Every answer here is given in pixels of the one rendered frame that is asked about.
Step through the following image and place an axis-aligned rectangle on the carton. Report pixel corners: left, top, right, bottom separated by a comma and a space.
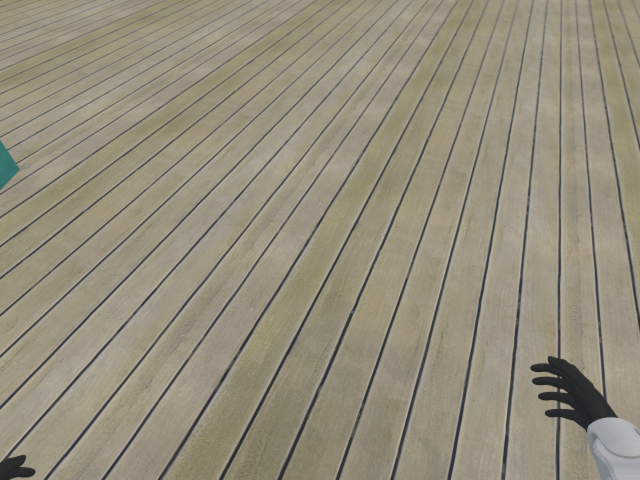
0, 140, 20, 190

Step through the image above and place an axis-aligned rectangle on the right robot hand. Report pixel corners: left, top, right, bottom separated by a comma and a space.
530, 356, 618, 432

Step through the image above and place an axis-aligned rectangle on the robot right forearm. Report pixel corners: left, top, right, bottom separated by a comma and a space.
587, 417, 640, 480

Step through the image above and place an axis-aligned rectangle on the left robot hand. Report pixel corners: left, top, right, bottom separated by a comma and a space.
0, 455, 36, 480

